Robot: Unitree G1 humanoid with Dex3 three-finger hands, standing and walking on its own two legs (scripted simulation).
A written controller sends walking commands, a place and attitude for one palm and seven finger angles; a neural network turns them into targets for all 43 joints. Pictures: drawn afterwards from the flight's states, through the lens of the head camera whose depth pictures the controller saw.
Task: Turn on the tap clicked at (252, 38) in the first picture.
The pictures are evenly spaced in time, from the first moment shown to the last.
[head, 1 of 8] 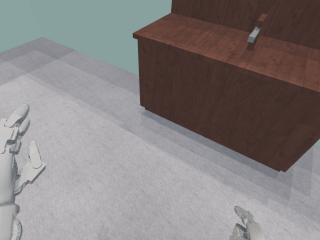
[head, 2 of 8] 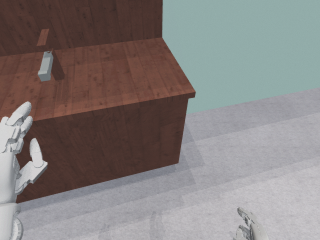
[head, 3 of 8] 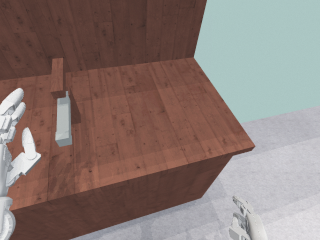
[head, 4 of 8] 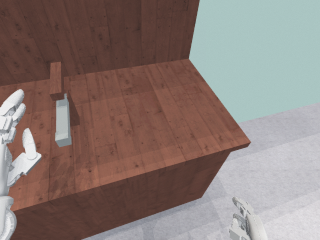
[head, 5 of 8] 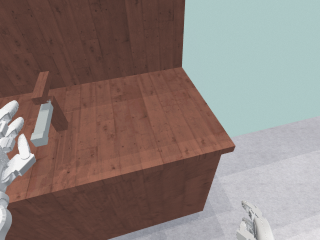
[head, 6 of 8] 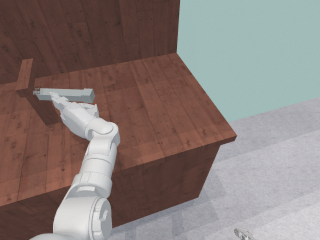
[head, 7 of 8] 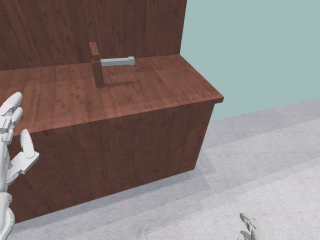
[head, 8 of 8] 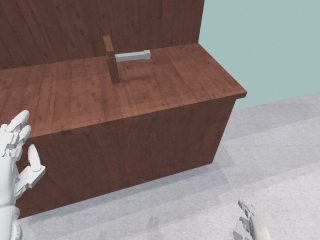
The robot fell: no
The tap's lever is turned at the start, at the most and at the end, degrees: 0 86 86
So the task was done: yes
